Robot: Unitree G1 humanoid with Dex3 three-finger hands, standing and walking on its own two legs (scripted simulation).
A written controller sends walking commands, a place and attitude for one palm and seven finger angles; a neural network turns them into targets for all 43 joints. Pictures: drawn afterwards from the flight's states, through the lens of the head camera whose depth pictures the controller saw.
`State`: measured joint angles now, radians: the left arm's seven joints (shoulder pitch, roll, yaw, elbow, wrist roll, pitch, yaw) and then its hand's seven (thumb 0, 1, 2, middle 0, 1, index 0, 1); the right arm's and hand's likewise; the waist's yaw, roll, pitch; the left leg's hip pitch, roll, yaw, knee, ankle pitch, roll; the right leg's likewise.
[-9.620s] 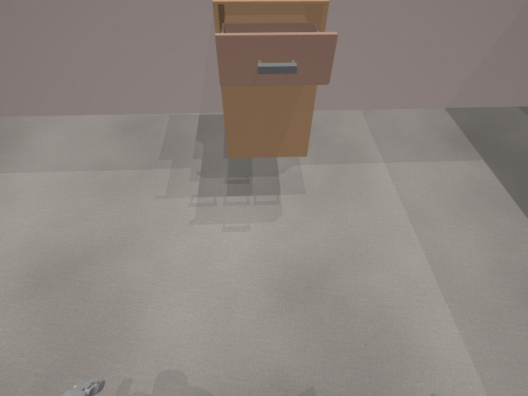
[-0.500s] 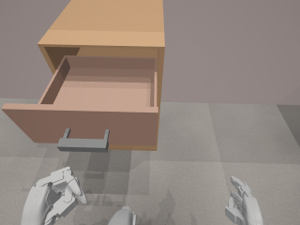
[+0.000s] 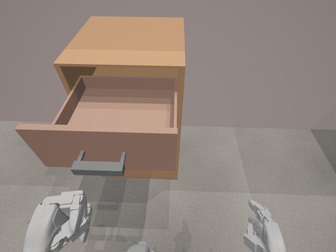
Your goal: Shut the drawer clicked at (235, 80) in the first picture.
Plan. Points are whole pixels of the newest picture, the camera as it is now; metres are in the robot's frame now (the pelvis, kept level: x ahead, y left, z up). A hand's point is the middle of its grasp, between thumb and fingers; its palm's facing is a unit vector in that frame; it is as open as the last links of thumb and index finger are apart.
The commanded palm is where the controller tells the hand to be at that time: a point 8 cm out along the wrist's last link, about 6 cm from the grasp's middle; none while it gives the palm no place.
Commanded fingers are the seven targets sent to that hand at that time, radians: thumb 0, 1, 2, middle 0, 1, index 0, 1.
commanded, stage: raise the hand and make a fist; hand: left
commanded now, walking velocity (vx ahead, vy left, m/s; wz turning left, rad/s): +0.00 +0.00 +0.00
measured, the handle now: (100, 161) +0.34 +0.22 +0.00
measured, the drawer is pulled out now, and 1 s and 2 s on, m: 0.30 0.30 0.30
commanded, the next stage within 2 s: bring the fist close to the handle in 0.32 s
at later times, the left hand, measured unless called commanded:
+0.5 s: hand (84, 222) +0.16 +0.17 +0.09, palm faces +0.05 -1.00 -0.07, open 3.2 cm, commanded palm +0.13 +0.23 +0.09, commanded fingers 0.00 0.90 0.90 -1.40 -1.60 -1.40 -1.60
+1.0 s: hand (98, 212) +0.20 +0.17 +0.04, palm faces +0.02 -1.00 -0.05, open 3.2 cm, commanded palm +0.18 +0.23 +0.04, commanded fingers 0.00 0.90 0.90 -1.40 -1.60 -1.40 -1.60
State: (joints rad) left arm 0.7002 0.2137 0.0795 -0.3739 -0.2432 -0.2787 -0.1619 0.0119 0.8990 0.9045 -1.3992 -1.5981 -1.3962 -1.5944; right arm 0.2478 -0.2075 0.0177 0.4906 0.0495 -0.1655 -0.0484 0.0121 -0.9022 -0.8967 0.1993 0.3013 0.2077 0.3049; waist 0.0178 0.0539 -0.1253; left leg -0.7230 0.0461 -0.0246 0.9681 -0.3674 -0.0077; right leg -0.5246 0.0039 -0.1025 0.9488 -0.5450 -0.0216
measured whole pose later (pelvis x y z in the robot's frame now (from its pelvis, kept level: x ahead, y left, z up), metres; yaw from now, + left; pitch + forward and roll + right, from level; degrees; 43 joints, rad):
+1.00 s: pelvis +0.00 -0.01 -0.02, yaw -1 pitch +12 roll -2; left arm 0.54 0.20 0.11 -0.13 -0.24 -0.41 -0.18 0.01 0.90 0.90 -1.40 -1.60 -1.40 -1.60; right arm 0.22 -0.22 -0.01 0.54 0.02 -0.16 -0.05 0.01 -0.90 -0.90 0.20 0.30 0.21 0.30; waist 0.00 0.04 -0.14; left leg -0.88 0.05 -0.03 1.07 -0.40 -0.02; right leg -0.69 0.01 -0.10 1.07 -0.59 -0.03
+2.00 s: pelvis +0.00 +0.00 -0.05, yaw -2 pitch +17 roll -3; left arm 0.37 0.20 0.08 -0.02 -0.20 -0.44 -0.10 0.01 0.90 0.90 -1.40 -1.60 -1.40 -1.60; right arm 0.20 -0.22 0.01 0.51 0.00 -0.08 -0.03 0.01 -0.90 -0.90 0.20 0.30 0.21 0.30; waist -0.01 0.04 -0.17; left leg -1.07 0.06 -0.03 1.21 -0.45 -0.01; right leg -0.87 0.01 -0.09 1.21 -0.64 -0.03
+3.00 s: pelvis -0.02 +0.01 -0.04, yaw -2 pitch +18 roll -3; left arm -0.27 0.27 0.19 0.57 -0.17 -0.44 -0.12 -0.04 0.79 0.94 -1.40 -1.60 -1.40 -1.60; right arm 0.24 -0.25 0.02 0.63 0.01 -0.04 -0.04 0.01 -0.90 -0.90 0.20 0.30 0.21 0.30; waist -0.04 0.03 -0.13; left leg -1.08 0.06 -0.02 1.17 -0.40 0.00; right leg -0.89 0.02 -0.08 1.18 -0.60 -0.02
